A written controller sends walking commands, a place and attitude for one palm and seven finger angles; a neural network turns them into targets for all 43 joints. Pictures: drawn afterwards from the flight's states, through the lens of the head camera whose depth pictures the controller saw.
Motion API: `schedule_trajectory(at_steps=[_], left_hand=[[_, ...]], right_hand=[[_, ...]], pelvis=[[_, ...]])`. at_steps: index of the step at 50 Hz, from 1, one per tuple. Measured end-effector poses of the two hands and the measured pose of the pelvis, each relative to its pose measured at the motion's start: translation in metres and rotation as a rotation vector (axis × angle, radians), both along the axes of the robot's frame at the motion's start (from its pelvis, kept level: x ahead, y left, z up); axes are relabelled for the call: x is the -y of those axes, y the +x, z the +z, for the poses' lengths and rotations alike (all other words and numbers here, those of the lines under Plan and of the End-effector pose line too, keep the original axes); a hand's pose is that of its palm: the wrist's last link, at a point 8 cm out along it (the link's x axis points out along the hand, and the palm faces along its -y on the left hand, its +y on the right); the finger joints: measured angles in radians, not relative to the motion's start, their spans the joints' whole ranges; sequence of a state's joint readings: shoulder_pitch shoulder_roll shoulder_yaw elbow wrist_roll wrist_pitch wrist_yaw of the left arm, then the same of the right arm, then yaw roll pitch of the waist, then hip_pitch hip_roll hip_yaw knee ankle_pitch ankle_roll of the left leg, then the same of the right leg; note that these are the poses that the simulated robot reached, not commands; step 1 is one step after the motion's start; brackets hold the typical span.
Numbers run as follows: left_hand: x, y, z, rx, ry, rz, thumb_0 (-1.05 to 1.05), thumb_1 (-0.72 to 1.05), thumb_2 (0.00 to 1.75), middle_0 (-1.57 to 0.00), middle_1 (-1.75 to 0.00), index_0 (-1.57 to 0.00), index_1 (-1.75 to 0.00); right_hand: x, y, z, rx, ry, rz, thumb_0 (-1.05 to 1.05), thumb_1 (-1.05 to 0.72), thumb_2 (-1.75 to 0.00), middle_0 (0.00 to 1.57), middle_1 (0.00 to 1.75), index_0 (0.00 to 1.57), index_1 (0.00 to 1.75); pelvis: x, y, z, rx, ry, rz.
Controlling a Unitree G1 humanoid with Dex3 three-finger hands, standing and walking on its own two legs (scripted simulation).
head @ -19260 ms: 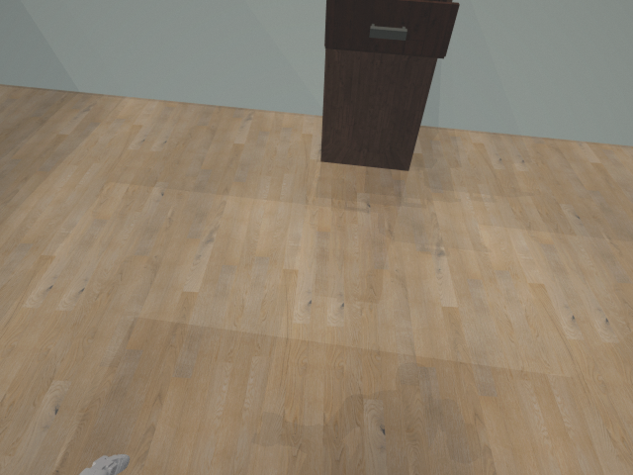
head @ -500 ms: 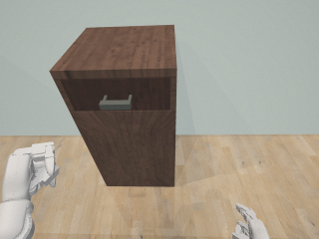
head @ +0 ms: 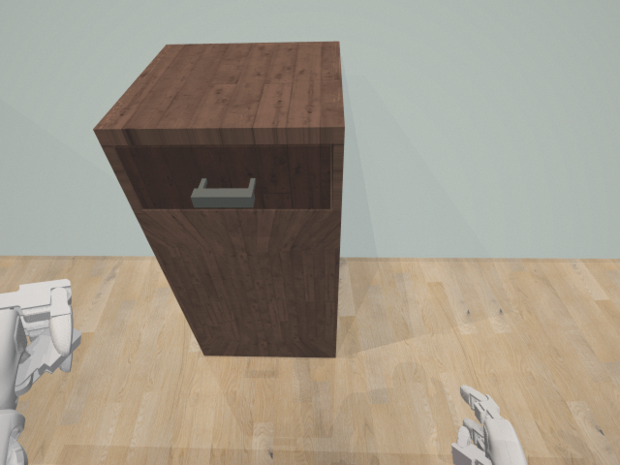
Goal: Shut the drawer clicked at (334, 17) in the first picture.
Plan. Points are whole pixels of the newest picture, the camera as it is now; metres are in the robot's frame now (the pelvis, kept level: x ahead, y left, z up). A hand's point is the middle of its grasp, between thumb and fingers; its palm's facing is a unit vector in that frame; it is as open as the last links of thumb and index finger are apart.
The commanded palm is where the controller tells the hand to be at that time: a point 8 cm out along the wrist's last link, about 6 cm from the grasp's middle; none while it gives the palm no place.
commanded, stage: step back with the hand held close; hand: left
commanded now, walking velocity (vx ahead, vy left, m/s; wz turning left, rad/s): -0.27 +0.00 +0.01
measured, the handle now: (225, 190) +0.60 +0.24 +0.01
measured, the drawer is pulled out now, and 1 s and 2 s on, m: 0.00 0.00 0.00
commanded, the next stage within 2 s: stop stepping back and stand still in 1.10 s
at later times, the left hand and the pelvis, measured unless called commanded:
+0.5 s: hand (25, 392) +0.14 +0.27 +0.15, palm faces +0.33 -0.79 -0.51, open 3.3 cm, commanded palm +0.08 +0.31 +0.17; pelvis -0.05 +0.03 -0.01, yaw +0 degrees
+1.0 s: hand out of the picture +0.08 +0.27 +0.16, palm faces +0.35 -0.78 -0.51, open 3.3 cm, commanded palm +0.01 +0.30 +0.17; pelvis -0.12 +0.02 -0.01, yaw +0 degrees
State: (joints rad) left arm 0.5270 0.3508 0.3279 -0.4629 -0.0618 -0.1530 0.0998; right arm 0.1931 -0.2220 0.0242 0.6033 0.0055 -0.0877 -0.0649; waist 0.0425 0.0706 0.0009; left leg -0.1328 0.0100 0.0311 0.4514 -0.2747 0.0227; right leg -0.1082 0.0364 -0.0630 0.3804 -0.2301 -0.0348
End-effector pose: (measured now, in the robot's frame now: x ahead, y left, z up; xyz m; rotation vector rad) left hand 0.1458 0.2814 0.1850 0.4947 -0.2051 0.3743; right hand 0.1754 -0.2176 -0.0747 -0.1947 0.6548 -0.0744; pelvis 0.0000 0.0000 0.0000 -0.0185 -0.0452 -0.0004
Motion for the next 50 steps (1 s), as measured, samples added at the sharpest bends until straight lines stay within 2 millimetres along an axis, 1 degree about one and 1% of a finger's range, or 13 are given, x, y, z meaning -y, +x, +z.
schedule_trajectory(at_steps=[3, 7, 10, 12, 15, 21, 28, 33, 37, 42, 46, 48, 50], left_hand=[[-0.005, 0.007, 0.0, -0.009, 0.024, -0.013, 0.02, 0.89, 0.9, -1.41, -1.6, -1.41, -1.6], [-0.004, 0.011, -0.017, -0.103, 0.01, -0.051, 0.01, 0.89, 0.9, -1.41, -1.6, -1.41, -1.6], [-0.005, 0.008, -0.025, -0.158, 0.012, -0.08, 0.01, 0.89, 0.9, -1.4, -1.6, -1.41, -1.6], [-0.008, 0.003, -0.025, -0.165, 0.023, -0.09, 0.02, 0.89, 0.9, -1.41, -1.6, -1.41, -1.6], [-0.016, -0.006, -0.019, -0.138, 0.051, -0.09, 0.02, 0.89, 0.9, -1.41, -1.6, -1.41, -1.6], [-0.025, -0.029, -0.007, -0.059, 0.088, -0.073, 0.02, 0.89, 0.9, -1.41, -1.6, -1.41, -1.6], [-0.024, -0.059, -0.013, -0.031, 0.087, -0.042, 0.01, 0.89, 0.9, -1.41, -1.6, -1.41, -1.6], [-0.021, -0.076, -0.018, 0.0, 0.046, -0.042, 0.01, 0.89, 0.9, -1.41, -1.6, -1.41, -1.6], [-0.021, -0.082, -0.018, 0.047, 0.026, -0.075, 0.02, 0.89, 0.9, -1.41, -1.6, -1.41, -1.6], [-0.03, -0.088, -0.01, 0.068, 0.105, -0.088, 0.01, 0.89, 0.9, -1.41, -1.6, -1.41, -1.6], [-0.037, -0.099, 0.001, 0.077, 0.156, -0.061, 0.01, 0.89, 0.9, -1.41, -1.6, -1.41, -1.6], [-0.034, -0.103, -0.001, 0.064, 0.151, -0.061, 0.01, 0.89, 0.9, -1.41, -1.6, -1.41, -1.6], [-0.026, -0.105, -0.007, 0.037, 0.13, -0.08, 0.01, 0.89, 0.9, -1.41, -1.6, -1.41, -1.6]], right_hand=[[0.004, -0.007, -0.002, -0.034, -0.007, -0.027, 0.01, -0.9, -0.9, 0.2, 0.3, 0.2, 0.3], [0.011, -0.02, -0.006, -0.081, -0.019, -0.08, 0.01, -0.9, -0.9, 0.2, 0.3, 0.2, 0.3], [0.013, -0.031, -0.008, -0.113, -0.031, -0.115, 0.01, -0.9, -0.9, 0.2, 0.3, 0.2, 0.3], [0.012, -0.037, -0.008, -0.129, -0.041, -0.128, 0.01, -0.9, -0.9, 0.2, 0.3, 0.2, 0.3], [0.008, -0.044, -0.006, -0.138, -0.056, -0.129, 0.01, -0.9, -0.9, 0.2, 0.3, 0.2, 0.3], [-0.006, -0.05, -0.002, -0.085, -0.056, -0.097, 0.01, -0.9, -0.9, 0.2, 0.3, 0.2, 0.3], [-0.018, -0.06, -0.003, -0.011, -0.025, -0.054, 0.01, -0.9, -0.9, 0.2, 0.3, 0.2, 0.3], [-0.016, -0.081, -0.004, -0.034, -0.051, -0.038, 0.01, -0.9, -0.9, 0.2, 0.3, 0.2, 0.3], [-0.011, -0.103, -0.004, -0.073, -0.098, -0.05, 0.01, -0.9, -0.9, 0.2, 0.3, 0.2, 0.3], [-0.007, -0.126, -0.004, -0.095, -0.123, -0.08, 0.01, -0.9, -0.9, 0.2, 0.3, 0.2, 0.3], [-0.009, -0.134, -0.004, -0.103, -0.109, -0.073, 0.01, -0.9, -0.9, 0.2, 0.3, 0.2, 0.3], [-0.01, -0.134, -0.006, -0.102, -0.101, -0.056, 0.01, -0.9, -0.9, 0.2, 0.3, 0.2, 0.3], [-0.01, -0.134, -0.009, -0.101, -0.093, -0.031, 0.01, -0.9, -0.9, 0.2, 0.3, 0.2, 0.3]], pelvis=[[-0.004, -0.003, 0.0, -0.025, -0.001, -0.007], [-0.012, -0.008, 0.001, -0.053, 0.004, -0.016], [-0.018, -0.012, 0.0, -0.067, 0.006, -0.018], [-0.02, -0.015, -0.001, -0.072, 0.007, -0.017], [-0.023, -0.021, -0.002, -0.074, 0.007, -0.013], [-0.028, -0.039, -0.006, -0.064, 0.014, -0.011], [-0.027, -0.063, -0.012, -0.049, 0.01, -0.003], [-0.026, -0.079, -0.014, -0.054, -0.006, 0.005], [-0.029, -0.089, -0.015, -0.057, -0.017, 0.009], [-0.032, -0.099, -0.014, -0.065, -0.04, 0.041], [-0.028, -0.101, -0.011, -0.12, -0.047, 0.041], [-0.025, -0.106, -0.011, -0.155, -0.033, 0.023], [-0.02, -0.117, -0.012, -0.184, -0.018, 0.002]])
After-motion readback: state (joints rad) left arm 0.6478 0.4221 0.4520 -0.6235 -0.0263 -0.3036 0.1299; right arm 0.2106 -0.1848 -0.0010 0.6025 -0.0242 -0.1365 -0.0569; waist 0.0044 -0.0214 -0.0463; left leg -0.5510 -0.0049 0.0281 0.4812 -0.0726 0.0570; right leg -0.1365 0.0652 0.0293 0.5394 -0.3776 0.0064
